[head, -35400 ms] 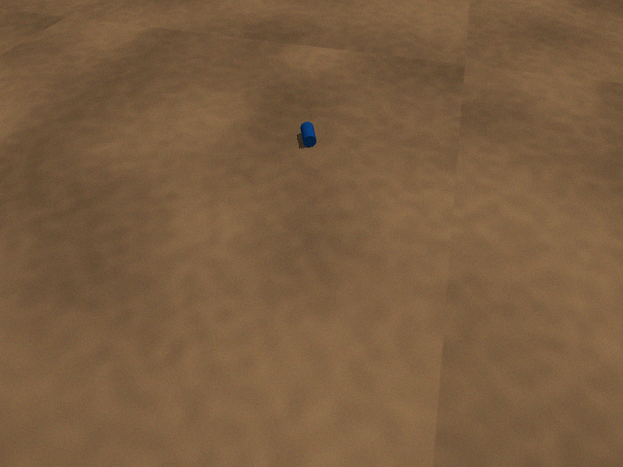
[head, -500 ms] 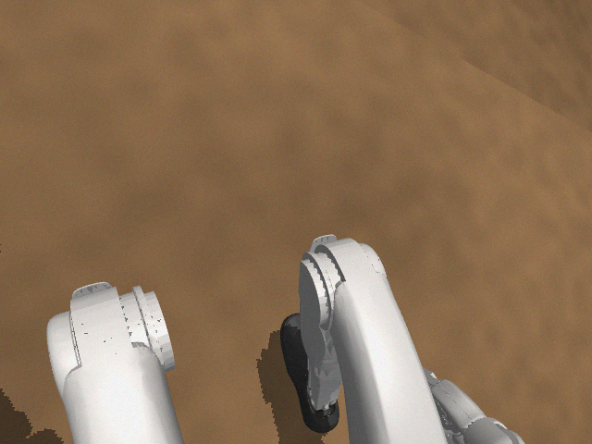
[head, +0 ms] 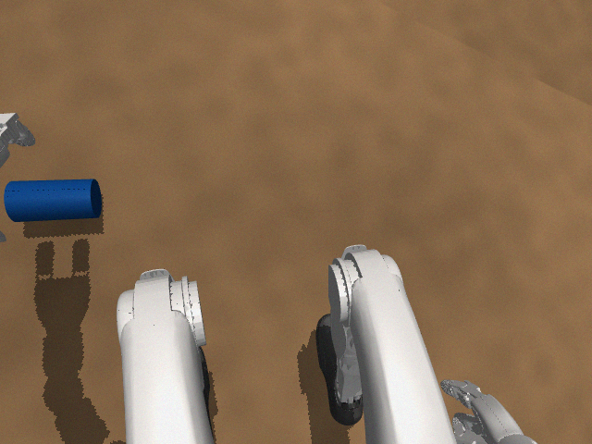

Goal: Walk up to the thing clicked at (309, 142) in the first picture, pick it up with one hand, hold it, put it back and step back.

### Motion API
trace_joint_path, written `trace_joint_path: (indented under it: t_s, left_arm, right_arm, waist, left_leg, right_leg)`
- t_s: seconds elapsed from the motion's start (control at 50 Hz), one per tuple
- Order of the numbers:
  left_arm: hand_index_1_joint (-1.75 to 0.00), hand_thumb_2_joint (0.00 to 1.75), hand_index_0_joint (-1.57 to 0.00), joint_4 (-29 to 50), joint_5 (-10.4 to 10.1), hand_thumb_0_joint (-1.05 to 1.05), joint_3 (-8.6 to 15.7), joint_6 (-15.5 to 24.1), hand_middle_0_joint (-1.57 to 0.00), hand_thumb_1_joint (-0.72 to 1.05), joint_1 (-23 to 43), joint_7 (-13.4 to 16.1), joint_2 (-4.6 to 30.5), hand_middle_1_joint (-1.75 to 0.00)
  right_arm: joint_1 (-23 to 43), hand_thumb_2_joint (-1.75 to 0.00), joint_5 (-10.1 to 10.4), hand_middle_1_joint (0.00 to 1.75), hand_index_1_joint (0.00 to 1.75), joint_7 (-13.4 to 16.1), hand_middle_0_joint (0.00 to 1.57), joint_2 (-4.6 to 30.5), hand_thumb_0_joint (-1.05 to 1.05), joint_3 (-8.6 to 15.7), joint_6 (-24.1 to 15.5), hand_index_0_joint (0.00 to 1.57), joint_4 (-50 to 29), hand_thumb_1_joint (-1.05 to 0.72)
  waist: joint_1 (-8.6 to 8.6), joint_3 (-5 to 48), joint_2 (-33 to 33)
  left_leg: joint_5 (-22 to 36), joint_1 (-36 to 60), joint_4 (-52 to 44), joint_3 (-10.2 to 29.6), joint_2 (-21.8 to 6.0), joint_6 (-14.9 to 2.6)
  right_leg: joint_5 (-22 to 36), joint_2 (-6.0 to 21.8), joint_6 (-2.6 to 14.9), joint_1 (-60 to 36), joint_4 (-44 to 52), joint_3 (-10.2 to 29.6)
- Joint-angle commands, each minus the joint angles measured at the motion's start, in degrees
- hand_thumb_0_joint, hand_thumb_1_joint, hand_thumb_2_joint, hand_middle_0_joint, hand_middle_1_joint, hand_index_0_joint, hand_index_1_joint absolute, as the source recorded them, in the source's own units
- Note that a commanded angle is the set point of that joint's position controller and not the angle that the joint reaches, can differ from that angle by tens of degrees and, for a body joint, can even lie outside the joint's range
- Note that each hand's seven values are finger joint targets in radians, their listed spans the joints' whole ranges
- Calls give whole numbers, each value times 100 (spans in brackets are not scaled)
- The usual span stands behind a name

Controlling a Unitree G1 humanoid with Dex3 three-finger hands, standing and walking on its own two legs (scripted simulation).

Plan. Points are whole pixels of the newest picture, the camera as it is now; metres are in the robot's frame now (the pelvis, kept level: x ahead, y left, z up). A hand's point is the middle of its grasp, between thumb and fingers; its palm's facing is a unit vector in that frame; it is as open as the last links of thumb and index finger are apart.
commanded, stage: withdraw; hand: left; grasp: from above
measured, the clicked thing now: (56, 200) +0.47 +0.36 -0.33
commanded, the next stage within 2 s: home in 0.10 s
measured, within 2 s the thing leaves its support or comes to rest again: neither
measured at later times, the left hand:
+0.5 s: hand out of the picture +0.47 +0.38 -0.16, palm faces -0.36 -0.21 -0.91, open 12.7 cm
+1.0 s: hand out of the picture +0.31 +0.30 +0.05, palm faces -0.05 -0.85 -0.52, open 7.6 cm
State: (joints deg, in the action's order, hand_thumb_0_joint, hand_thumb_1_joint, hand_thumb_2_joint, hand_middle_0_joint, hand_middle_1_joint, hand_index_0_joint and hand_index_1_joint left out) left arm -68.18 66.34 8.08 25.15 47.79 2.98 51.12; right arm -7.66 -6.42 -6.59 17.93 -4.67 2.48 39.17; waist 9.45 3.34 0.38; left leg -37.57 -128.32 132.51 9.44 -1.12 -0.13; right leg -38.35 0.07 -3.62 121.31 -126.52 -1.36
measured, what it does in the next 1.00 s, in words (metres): rises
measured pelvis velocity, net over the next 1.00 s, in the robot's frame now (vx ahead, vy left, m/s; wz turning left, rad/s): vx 0.01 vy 0.00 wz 0.08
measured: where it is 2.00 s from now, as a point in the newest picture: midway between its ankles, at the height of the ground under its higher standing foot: (270, 404)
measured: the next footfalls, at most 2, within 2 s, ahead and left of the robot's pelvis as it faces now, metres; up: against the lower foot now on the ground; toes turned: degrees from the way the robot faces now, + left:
none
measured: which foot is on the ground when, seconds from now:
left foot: down 0.00-1.00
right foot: down 0.00-1.00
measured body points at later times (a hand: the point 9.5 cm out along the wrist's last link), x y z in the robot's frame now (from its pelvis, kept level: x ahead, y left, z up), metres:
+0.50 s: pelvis +0.00 +0.00 -0.03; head +0.24 +0.09 +0.34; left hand +0.49 +0.39 -0.11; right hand +0.05 -0.26 -0.13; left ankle +0.08 +0.13 -0.33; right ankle +0.11 -0.15 -0.33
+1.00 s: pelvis +0.01 +0.00 +0.15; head +0.17 +0.07 +0.57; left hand +0.31 +0.34 +0.08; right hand +0.25 -0.23 +0.06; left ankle +0.08 +0.13 -0.33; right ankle +0.11 -0.15 -0.33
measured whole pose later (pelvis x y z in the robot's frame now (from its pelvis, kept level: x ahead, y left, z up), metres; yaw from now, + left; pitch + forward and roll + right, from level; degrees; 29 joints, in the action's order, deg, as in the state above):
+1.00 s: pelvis +0.01 +0.00 +0.15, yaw +4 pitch +30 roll -7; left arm -21.5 13.1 9.1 -9.4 9.3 -3.1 29.3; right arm -2.5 1.0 -1.5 15.3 -0.5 -0.4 30.7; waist 3.4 10.3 -0.6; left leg -35.6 -99.8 104.8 6.5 -2.3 0.4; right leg -35.6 1.7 -3.5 94.5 -99.8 -2.0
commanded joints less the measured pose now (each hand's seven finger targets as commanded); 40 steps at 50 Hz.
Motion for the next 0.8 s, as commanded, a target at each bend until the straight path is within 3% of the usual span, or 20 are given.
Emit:
trace_joint_path:
  t_s: [0.0,0.06,0.14,0.18,0.22,0.26,0.28,0.34,0.38,0.42,0.48,0.52,0.54,0.58,0.66,0.76,0.78]
  left_arm:
    - [-94,94,-13,65,484,0,212,269,-13,-45,1905,1227,1305,-95]
    - [-93,93,-14,-97,912,0,308,165,-13,-44,2703,1810,1712,-94]
    - [-88,88,-19,-747,1241,0,468,-167,-18,-38,3225,2321,2118,-89]
    - [-88,88,-19,-1112,1278,0,403,-370,-18,-37,3319,2455,2206,-90]
    - [-74,95,-23,-1181,1290,0,471,-587,-26,-27,3422,2488,2441,-74]
    - [-72,93,-22,-1248,1103,0,423,-786,-25,-27,3404,2367,2377,-70]
    - [-72,95,-23,-1224,948,0,417,-871,-26,-22,3332,2272,2352,-70]
    - [-68,87,-21,-876,516,0,522,-1087,-24,-29,3032,1779,2436,-66]
    - [-66,90,-22,-506,145,0,645,-1208,-24,-18,2577,1379,2470,-64]
    - [-59,87,-21,-37,-247,0,737,-1322,-23,-5,2081,933,2310,-57]
    - [-44,81,-19,1077,-1053,0,925,-1511,-20,19,1501,284,2056,-43]
    - [-34,75,-18,2069,-1683,0,895,-1622,-18,35,1070,-113,1710,-33]
    - [-31,76,-18,2583,-1971,0,1030,-1683,-18,43,806,-284,1757,-30]
    - [-26,74,-17,3198,-2545,0,943,-1838,-17,59,-14,-582,1237,-26]
    - [-30,90,-20,4388,-3465,0,1065,-2083,-20,90,-678,-774,846,-30]
    - [-30,90,-20,4821,-4216,0,836,-2451,-20,90,-1638,-706,-72,-30]
    - [-30,90,-20,4966,-4351,0,849,-2542,-20,90,-1734,-679,-124,-30]
  right_arm:
    - [-680,-90,-151,30,30,29,20,1237,0,294,31,20,-118,-89]
    - [-755,-90,-266,30,30,-14,20,1347,0,275,-15,20,9,-90]
    - [-819,-89,-375,30,30,21,20,1416,0,255,-145,20,110,-90]
    - [-781,-89,-393,30,30,42,20,1431,0,216,-213,20,135,-89]
    - [-795,-89,-399,30,30,72,20,1442,0,190,-303,20,158,-88]
    - [-870,-89,-396,30,30,63,20,1437,0,182,-401,20,147,-88]
    - [-826,-89,-365,30,30,65,20,1412,0,202,-429,20,124,-88]
    - [-1001,-89,-289,30,30,32,20,1467,0,307,-521,20,40,-88]
    - [-1097,-89,-204,30,30,-6,20,1445,0,394,-477,20,-40,-89]
    - [-1258,-90,-107,30,30,-50,20,1440,0,454,-407,20,-56,-89]
    - [-1413,-90,81,30,30,-32,20,1461,0,659,-273,20,-122,-89]
    - [-1457,-90,204,30,30,-3,20,1414,0,745,-184,20,-248,-90]
    - [-1430,-90,278,30,30,31,20,1412,0,781,-135,20,-315,-90]
    - [-1295,-90,368,30,30,85,20,1289,0,804,-68,20,-429,-90]
    - [-1000,-90,547,30,30,190,20,1113,0,854,-10,20,-619,-90]
    - [-651,-90,642,30,30,310,20,943,0,883,-82,20,-893,-90]
    - [-582,-90,666,30,30,335,20,942,0,899,-110,20,-939,-90]
  waist:
    - [320,3123,-1542]
    - [378,3407,-2107]
    - [425,3585,-2326]
    - [483,3479,-2259]
    - [460,3557,-2322]
    - [508,3519,-2244]
    - [440,3608,-2210]
    - [351,3765,-2284]
    - [167,4161,-2294]
    - [93,4330,-2339]
    - [-81,4773,-2382]
    - [-149,5046,-2316]
    - [-254,5173,-2293]
    - [-307,4870,-2190]
    - [-441,4575,-2038]
    - [-470,3852,-1538]
    - [-517,3845,-1526]
  left_leg:
    - [763,2821,-1206,-526,82,-77]
    - [737,3068,-1141,-516,100,-19]
    - [399,3054,-1108,-554,130,-1]
    - [220,2800,-1000,-578,129,-39]
    - [207,2708,-909,-646,153,-74]
    - [144,2553,-861,-658,162,-105]
    - [96,2546,-891,-634,151,-101]
    - [133,2638,-1029,-560,159,-94]
    - [536,2854,-1087,-589,149,-91]
    - [967,3103,-1262,-558,160,-62]
    - [1393,3717,-1538,-533,116,-37]
    - [1586,4031,-1739,-521,83,-47]
    - [1672,4194,-1864,-481,77,-46]
    - [1830,4366,-2149,-381,41,-51]
    - [1547,4647,-2730,-213,-24,-64]
    - [599,4739,-3543,-212,-117,-94]
    - [523,4894,-3693,-197,-138,-87]
  right_leg:
    - [902,-243,535,-855,895,-752]
    - [880,-211,563,-578,676,-818]
    - [609,-204,546,-392,582,-842]
    - [479,-207,537,-317,582,-817]
    - [486,-185,522,-387,568,-761]
    - [468,-177,514,-447,579,-754]
    - [434,-194,525,-447,595,-763]
    - [567,-159,506,-700,570,-795]
    - [879,-167,514,-1083,643,-757]
    - [1216,-151,510,-1309,652,-761]
    - [1468,-150,528,-1532,845,-695]
    - [1606,-153,529,-1804,1062,-643]
    - [1640,-145,536,-1904,1167,-600]
    - [1681,-147,534,-1930,1381,-579]
    - [1407,-118,565,-2078,1868,-481]
    - [860,-85,550,-2606,2662,-417]
    - [822,-79,548,-2715,2790,-397]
